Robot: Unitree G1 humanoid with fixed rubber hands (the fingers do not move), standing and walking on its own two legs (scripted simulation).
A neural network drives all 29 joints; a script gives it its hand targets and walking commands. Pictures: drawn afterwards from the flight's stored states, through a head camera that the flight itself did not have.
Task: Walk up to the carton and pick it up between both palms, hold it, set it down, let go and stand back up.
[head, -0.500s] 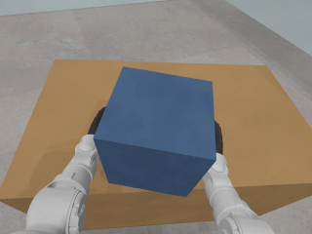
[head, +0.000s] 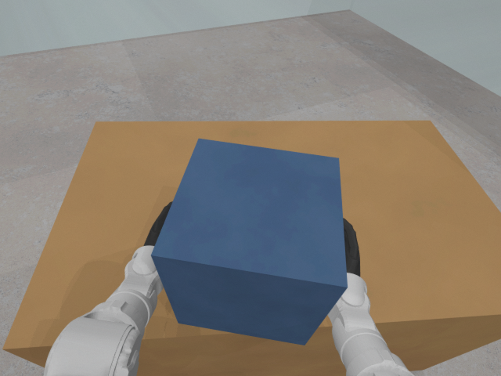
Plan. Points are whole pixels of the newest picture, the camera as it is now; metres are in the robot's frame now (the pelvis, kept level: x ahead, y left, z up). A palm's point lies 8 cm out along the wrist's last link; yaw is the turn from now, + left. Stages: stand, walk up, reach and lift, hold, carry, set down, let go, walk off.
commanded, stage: reach and lift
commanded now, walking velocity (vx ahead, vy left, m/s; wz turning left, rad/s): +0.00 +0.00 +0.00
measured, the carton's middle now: (253, 245) +0.36 -0.03 +0.00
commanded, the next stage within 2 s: none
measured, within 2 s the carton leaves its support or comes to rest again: leaves its support in 0.58 s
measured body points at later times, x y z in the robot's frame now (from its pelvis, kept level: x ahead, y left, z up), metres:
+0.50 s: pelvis +0.01 -0.01 +0.00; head +0.04 -0.01 +0.45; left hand +0.39 +0.13 +0.00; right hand +0.34 -0.19 +0.00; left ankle -0.02 +0.09 -0.74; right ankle -0.01 -0.14 -0.74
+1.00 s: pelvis +0.01 -0.02 +0.01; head +0.02 +0.01 +0.46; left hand +0.38 +0.13 +0.03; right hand +0.34 -0.20 +0.04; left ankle -0.02 +0.09 -0.74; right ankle -0.01 -0.14 -0.74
